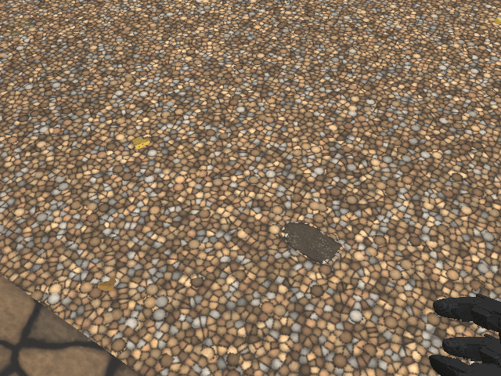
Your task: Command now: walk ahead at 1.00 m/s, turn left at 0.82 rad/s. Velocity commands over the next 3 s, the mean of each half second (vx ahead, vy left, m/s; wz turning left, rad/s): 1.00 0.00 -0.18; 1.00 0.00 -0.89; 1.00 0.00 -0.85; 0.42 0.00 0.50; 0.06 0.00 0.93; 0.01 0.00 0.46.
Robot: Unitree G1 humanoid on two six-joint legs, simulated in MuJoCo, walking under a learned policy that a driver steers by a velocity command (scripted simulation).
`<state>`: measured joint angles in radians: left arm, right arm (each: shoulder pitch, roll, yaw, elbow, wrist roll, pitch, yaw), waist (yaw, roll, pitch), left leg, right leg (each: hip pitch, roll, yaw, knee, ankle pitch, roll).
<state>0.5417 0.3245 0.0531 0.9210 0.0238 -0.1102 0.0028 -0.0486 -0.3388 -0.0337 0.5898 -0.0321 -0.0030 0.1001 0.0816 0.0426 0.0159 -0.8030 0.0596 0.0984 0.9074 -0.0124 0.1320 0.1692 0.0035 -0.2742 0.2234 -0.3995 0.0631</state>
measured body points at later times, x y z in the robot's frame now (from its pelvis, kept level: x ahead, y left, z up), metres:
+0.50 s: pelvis +0.48 -0.02 -0.01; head +0.49 -0.04 +0.44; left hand +0.66 +0.22 -0.11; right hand +0.45 -0.30 -0.15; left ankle +0.27 +0.05 -0.71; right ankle +0.66 -0.11 -0.71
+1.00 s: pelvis +0.98 -0.11 -0.04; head +1.01 -0.13 +0.41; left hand +1.19 +0.13 -0.15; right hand +0.99 -0.44 -0.12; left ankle +1.12 -0.04 -0.76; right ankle +0.76 -0.11 -0.64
